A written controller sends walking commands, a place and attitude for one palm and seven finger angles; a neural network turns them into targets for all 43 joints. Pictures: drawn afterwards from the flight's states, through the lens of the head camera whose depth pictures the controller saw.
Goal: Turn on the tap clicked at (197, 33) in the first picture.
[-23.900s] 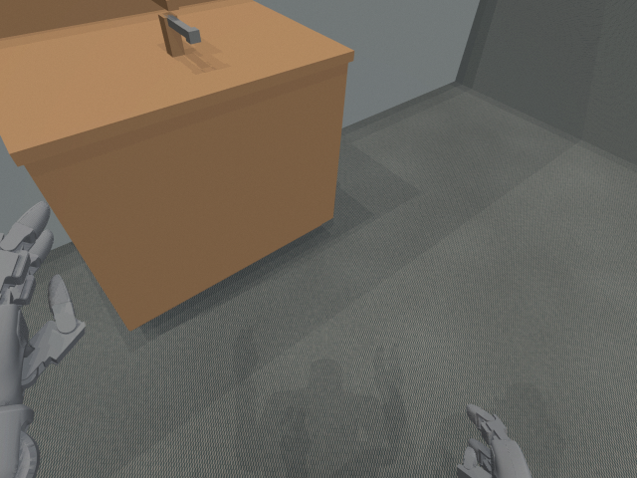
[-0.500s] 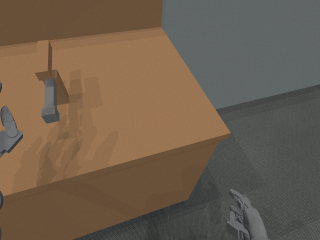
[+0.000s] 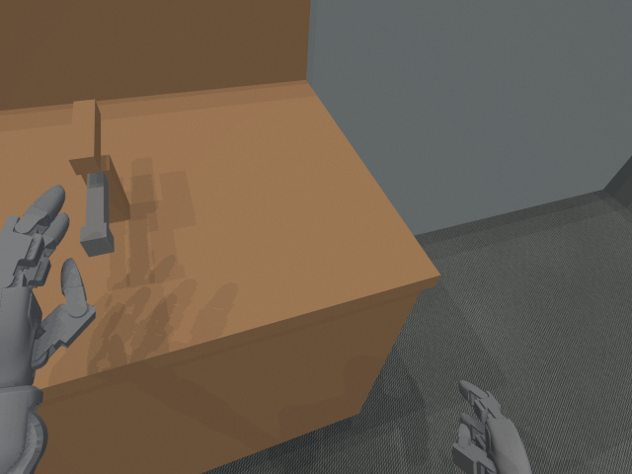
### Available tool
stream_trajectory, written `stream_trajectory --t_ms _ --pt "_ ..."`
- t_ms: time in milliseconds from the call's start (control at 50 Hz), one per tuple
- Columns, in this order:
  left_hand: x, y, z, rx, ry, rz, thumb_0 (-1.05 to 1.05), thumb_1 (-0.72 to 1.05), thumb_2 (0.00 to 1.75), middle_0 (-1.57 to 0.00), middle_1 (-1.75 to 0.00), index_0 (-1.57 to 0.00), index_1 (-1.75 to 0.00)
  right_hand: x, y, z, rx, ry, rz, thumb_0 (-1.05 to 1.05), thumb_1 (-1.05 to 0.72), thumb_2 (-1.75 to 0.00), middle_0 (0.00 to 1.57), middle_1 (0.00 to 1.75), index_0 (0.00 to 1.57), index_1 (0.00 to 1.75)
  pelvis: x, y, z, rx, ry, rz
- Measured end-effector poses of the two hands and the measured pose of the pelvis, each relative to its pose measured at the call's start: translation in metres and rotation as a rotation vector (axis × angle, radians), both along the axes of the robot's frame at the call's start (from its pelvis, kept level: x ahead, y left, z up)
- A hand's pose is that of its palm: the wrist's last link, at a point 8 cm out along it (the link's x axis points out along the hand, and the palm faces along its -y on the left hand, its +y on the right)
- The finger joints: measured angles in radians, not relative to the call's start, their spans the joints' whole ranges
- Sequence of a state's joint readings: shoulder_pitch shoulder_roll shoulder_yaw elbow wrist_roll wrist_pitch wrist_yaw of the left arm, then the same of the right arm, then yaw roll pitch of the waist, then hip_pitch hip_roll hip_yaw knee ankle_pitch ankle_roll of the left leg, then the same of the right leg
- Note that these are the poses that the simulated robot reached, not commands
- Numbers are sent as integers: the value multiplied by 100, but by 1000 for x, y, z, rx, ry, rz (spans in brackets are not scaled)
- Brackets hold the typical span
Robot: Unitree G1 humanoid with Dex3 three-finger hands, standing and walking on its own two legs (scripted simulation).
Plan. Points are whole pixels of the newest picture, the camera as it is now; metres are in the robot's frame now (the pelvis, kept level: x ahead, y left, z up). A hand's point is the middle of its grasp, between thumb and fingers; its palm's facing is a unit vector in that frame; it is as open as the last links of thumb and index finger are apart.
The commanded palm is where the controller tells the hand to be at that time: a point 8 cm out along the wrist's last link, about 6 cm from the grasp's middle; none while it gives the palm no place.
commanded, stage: come to a stop and stand still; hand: left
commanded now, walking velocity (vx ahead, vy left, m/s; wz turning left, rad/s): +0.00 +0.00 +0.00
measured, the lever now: (97, 239) +0.34 +0.30 +0.11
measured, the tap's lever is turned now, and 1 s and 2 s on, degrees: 0 0 0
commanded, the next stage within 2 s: look again from close up in 0.10 s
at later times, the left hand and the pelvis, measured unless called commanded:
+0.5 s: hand (60, 307) +0.22 +0.26 +0.16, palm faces +0.38 -0.85 -0.37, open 7.4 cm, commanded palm +0.16 +0.29 +0.17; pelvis +0.00 +0.01 +0.00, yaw +1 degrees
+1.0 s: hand (93, 338) +0.20 +0.23 +0.14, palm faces +0.34 -0.86 -0.39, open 7.4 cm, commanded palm +0.15 +0.26 +0.17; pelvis -0.01 -0.02 +0.00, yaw +0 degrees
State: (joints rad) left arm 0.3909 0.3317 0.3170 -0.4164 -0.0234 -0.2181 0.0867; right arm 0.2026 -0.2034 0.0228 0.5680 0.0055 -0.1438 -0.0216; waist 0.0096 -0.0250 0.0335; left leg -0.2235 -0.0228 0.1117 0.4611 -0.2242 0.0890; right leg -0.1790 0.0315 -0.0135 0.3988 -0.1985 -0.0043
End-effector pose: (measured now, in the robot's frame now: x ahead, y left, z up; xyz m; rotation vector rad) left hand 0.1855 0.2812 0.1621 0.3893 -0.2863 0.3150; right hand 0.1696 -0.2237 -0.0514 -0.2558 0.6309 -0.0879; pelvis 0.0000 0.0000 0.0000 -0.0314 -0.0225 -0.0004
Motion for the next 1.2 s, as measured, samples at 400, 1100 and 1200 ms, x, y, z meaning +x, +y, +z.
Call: stream_trajectory --t_ms 400,1100,1200 --pt "-3 22 6 36 17 41 2 89 90 -21 -30 -21 -30 8 27 -12 31 51 26 2 -90 -90 21 30 20 30 4 14 -1 6 -6 11" --pt "-19 -4 13 30 -53 80 2 89 90 -22 -30 -21 -30 -30 -30 -11 -24 65 -6 2 -90 -90 20 30 20 30 -12 -23 -1 7 -2 1" --pt "-7 -20 20 18 -83 19 2 89 90 -21 -30 -20 -30 -18 -30 -7 -17 30 -15 2 -90 -90 20 30 20 30 -5 -19 0 8 1 -8"
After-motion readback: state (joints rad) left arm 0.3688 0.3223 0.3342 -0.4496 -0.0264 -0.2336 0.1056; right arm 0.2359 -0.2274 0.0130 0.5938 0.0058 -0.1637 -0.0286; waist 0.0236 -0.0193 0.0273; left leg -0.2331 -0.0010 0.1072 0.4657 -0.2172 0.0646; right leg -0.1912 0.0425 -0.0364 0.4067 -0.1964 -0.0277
